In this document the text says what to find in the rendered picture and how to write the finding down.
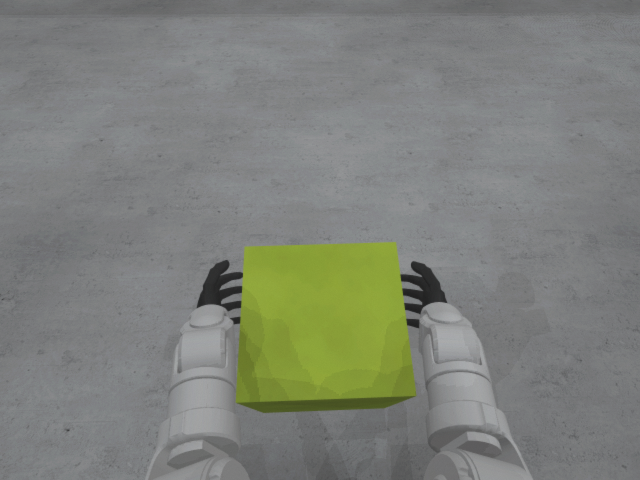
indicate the left robot hand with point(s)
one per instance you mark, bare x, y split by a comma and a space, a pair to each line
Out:
211, 293

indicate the left robot upper arm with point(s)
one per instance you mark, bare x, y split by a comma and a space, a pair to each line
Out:
214, 468

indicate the right robot hand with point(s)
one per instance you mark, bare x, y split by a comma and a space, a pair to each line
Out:
428, 283

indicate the carton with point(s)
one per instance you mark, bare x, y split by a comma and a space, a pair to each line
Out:
323, 327

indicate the right robot upper arm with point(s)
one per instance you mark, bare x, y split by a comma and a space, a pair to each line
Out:
458, 464

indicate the robot left forearm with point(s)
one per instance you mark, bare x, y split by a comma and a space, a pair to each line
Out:
201, 420

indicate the robot right forearm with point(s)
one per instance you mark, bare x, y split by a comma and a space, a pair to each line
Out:
462, 408

